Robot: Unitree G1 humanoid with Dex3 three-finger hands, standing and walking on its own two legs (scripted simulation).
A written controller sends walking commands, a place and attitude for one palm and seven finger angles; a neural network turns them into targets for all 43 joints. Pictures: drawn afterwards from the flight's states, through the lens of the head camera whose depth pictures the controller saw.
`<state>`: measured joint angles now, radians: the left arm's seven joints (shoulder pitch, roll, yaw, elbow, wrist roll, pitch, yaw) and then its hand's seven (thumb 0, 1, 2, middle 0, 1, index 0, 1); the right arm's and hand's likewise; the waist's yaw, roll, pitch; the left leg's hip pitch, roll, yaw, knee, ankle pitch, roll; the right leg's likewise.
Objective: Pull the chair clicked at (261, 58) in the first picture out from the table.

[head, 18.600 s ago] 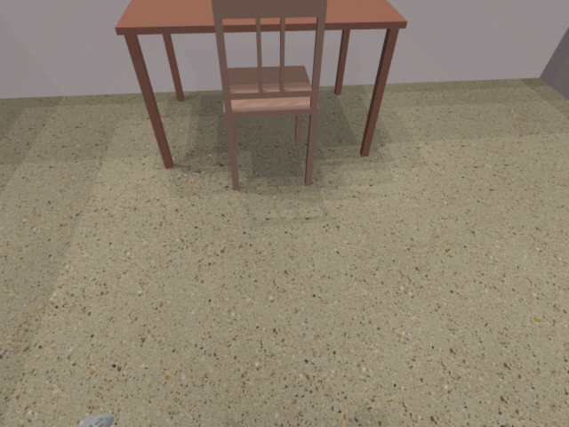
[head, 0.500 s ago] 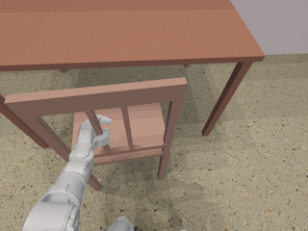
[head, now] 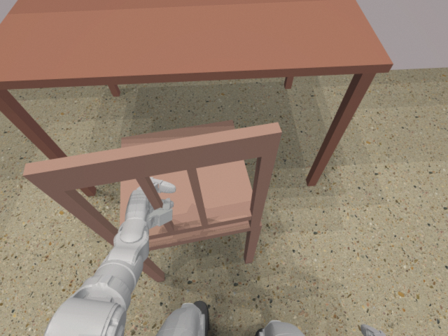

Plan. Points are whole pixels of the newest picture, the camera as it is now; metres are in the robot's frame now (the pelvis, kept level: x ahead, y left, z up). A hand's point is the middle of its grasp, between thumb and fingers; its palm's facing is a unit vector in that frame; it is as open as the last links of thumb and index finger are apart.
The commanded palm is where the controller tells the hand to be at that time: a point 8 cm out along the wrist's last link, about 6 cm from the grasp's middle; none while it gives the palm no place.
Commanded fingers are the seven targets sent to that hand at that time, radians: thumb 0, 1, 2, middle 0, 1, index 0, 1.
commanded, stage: step backward, pulling the chair out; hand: left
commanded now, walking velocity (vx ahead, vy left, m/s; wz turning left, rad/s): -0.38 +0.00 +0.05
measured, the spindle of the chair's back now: (158, 206) +0.37 +0.15 -0.08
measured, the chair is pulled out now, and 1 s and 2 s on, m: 0.18 0.24 0.48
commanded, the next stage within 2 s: none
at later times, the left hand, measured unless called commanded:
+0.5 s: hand (160, 219) +0.34 +0.14 -0.06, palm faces +0.03 -0.98 -0.19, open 5.0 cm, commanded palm +0.35 +0.19 -0.06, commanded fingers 0.00 0.90 0.90 -0.50 -1.45 -0.50 -1.45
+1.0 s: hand (156, 237) +0.30 +0.14 -0.06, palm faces +0.01 -0.98 -0.20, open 5.1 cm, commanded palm +0.29 +0.19 -0.06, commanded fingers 0.00 0.90 0.90 -0.50 -1.45 -0.50 -1.45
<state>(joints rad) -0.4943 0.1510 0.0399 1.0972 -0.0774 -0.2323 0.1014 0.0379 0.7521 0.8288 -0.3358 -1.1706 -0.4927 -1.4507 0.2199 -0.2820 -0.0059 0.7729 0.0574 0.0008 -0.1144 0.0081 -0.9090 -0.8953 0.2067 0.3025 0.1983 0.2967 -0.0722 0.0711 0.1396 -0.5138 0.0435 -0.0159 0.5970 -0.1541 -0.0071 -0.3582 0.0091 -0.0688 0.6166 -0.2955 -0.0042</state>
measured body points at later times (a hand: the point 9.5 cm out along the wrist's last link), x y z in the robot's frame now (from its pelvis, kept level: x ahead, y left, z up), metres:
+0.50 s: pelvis -0.02 +0.00 +0.00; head +0.07 -0.01 +0.44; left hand +0.33 +0.19 -0.05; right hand +0.08 -0.25 -0.14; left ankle +0.03 +0.13 -0.69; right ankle +0.02 -0.12 -0.72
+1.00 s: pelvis -0.08 +0.00 +0.00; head +0.03 +0.00 +0.43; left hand +0.30 +0.19 -0.05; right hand +0.03 -0.25 -0.14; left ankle -0.04 +0.14 -0.71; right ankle +0.01 -0.12 -0.72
